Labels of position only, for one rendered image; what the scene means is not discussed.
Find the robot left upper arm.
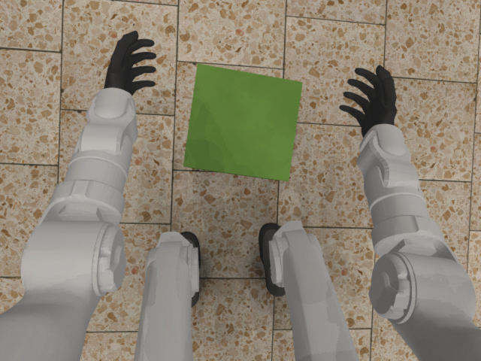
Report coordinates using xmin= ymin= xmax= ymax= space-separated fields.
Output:
xmin=0 ymin=220 xmax=126 ymax=361

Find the right robot foot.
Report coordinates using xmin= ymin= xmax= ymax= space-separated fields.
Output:
xmin=259 ymin=223 xmax=286 ymax=297

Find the carton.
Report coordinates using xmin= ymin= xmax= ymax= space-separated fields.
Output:
xmin=183 ymin=64 xmax=303 ymax=181

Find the robot right hand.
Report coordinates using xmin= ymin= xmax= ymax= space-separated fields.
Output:
xmin=339 ymin=65 xmax=397 ymax=137

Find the robot left forearm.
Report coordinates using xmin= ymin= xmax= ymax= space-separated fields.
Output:
xmin=20 ymin=88 xmax=138 ymax=289

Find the robot left hand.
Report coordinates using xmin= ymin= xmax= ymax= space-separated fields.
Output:
xmin=104 ymin=31 xmax=156 ymax=96

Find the left robot shin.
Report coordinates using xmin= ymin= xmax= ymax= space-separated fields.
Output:
xmin=145 ymin=232 xmax=195 ymax=295

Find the robot right upper arm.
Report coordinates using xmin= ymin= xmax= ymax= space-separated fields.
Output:
xmin=368 ymin=251 xmax=481 ymax=361

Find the robot right forearm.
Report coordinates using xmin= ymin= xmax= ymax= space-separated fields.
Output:
xmin=357 ymin=124 xmax=476 ymax=315

